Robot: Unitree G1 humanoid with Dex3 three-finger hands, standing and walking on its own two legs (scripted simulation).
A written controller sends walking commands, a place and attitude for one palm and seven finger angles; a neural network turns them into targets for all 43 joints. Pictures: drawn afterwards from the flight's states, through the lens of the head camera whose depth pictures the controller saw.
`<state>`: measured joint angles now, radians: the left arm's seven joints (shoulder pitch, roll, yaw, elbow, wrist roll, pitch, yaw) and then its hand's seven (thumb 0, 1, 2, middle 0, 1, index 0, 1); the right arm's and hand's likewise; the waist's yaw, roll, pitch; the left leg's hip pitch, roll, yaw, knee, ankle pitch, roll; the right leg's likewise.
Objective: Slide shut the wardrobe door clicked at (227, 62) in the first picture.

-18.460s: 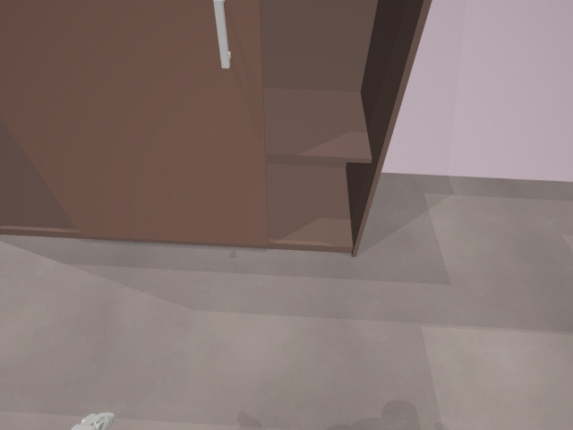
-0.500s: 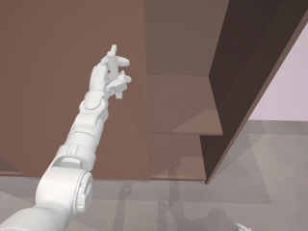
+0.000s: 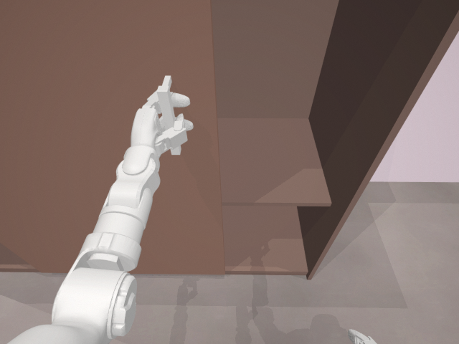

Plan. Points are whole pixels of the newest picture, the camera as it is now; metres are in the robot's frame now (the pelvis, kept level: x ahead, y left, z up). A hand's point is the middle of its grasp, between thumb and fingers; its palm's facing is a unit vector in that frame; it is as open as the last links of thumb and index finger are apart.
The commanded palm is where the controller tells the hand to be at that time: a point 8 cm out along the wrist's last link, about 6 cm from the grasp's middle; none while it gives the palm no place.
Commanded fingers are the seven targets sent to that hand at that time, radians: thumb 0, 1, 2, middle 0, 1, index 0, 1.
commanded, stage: grip the handle and tug to test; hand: left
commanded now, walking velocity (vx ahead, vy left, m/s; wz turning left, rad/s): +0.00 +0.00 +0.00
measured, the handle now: (171, 117) +0.49 +0.11 +0.15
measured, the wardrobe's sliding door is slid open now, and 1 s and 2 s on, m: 0.36 0.36 0.34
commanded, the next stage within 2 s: tug the door sideways, standing still in 0.06 s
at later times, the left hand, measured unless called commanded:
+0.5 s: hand (182, 133) +0.43 +0.08 +0.15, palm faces +0.01 -1.00 -0.01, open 5.3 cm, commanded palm +0.41 +0.10 +0.15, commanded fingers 0.00 0.90 0.90 -0.45 -1.40 -0.45 -1.40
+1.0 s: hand (184, 134) +0.43 +0.08 +0.15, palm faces +0.03 -1.00 -0.04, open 5.5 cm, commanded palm +0.41 +0.08 +0.15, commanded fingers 0.00 0.90 0.90 -0.45 -1.40 -0.45 -1.40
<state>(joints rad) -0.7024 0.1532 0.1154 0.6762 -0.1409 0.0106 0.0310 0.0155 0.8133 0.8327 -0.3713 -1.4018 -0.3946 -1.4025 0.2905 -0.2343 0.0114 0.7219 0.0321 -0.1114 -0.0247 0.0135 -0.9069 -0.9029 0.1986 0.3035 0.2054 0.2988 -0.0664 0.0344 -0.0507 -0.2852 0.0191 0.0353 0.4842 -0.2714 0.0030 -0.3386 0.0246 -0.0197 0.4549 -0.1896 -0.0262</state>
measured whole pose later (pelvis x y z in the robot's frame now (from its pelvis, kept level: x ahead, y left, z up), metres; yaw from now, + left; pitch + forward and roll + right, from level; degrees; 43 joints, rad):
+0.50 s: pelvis +0.01 +0.00 +0.00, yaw +3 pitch +3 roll -1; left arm -0.72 0.08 0.04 0.63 -0.13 0.10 0.11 0.02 0.78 0.85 -0.37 -1.40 -0.39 -1.40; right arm 0.22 -0.22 0.01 0.73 0.02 -0.09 -0.03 0.01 -0.91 -0.90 0.20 0.30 0.20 0.30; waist -0.03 0.04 -0.04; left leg -0.27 0.00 -0.01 0.49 -0.28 0.01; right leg -0.30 0.00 -0.06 0.46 -0.22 -0.02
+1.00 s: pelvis -0.01 +0.00 +0.00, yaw +4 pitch +4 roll +0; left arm -0.81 0.09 -0.03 0.76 -0.15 -0.01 0.15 0.01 0.81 0.84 -0.35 -1.40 -0.29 -1.40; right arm 0.29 -0.22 0.00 0.81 0.02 -0.18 0.00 0.01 -0.91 -0.90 0.20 0.30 0.20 0.30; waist -0.02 0.04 -0.03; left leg -0.33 -0.01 -0.02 0.54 -0.28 0.01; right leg -0.36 -0.01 -0.08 0.52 -0.23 -0.02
